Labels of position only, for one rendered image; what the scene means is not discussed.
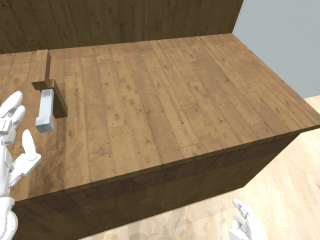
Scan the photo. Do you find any counter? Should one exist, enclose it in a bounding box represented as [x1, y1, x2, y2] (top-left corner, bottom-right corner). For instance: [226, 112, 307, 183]
[0, 0, 320, 240]

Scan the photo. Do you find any tap lever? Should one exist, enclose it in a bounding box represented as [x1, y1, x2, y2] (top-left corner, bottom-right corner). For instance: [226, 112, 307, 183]
[35, 89, 54, 133]

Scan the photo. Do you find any left robot hand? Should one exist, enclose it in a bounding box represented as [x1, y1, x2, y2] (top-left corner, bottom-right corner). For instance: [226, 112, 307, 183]
[0, 91, 41, 198]

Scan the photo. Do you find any right robot hand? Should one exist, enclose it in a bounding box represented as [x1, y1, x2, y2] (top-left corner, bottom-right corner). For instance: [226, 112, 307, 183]
[229, 198, 268, 240]

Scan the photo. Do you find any left robot forearm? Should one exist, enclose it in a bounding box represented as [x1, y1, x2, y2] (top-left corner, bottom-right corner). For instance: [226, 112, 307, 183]
[0, 196, 18, 240]

